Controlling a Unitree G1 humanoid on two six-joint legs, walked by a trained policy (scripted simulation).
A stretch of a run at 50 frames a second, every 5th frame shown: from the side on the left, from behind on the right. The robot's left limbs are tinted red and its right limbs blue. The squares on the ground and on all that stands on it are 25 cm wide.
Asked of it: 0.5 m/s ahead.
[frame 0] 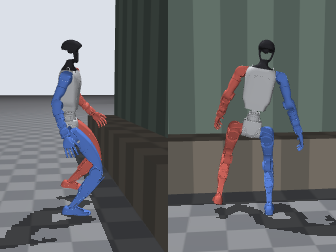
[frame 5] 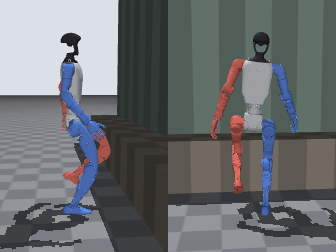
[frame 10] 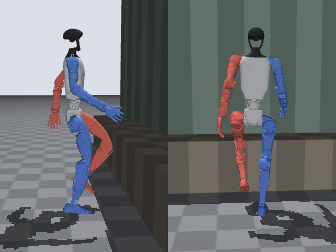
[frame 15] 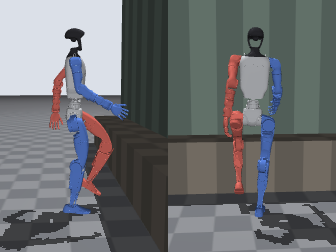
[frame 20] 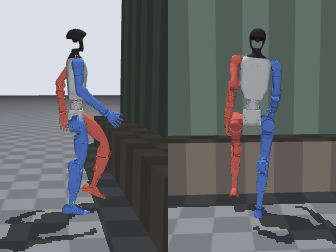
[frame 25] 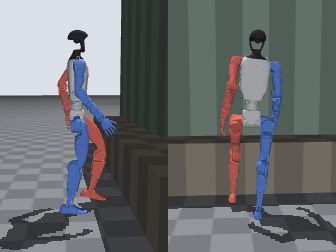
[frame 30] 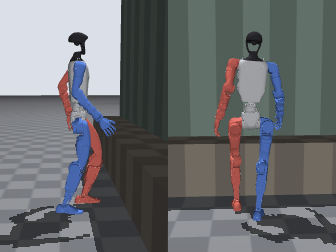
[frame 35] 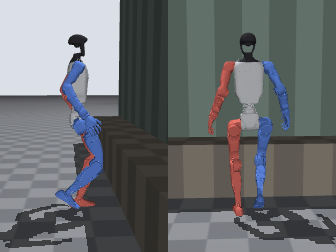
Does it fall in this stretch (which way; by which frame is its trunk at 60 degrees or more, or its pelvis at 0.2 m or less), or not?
no
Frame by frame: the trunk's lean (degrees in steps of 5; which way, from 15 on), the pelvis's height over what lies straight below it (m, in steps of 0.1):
0: 10, 0.7
5: 5, 0.7
10: 0, 0.8
15: 0, 0.8
20: 5, 0.8
25: 5, 0.8
30: 5, 0.8
35: 0, 0.8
